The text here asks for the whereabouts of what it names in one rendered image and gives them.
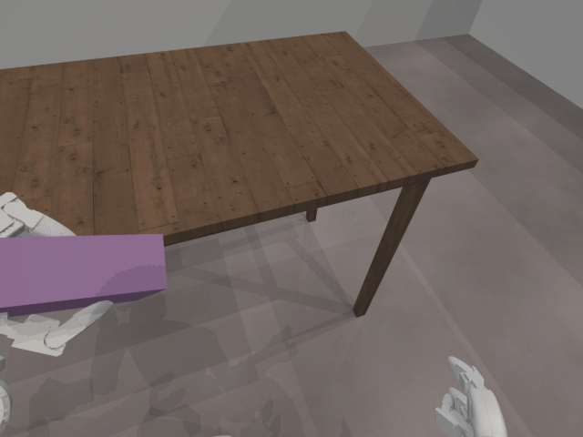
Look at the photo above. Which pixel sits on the robot left hand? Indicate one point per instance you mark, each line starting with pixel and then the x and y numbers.
pixel 38 333

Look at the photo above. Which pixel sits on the robot right hand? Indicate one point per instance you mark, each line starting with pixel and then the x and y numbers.
pixel 476 415

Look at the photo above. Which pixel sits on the table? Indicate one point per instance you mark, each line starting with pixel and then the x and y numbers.
pixel 193 142

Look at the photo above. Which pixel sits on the sponge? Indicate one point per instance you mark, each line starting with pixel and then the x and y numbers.
pixel 43 274

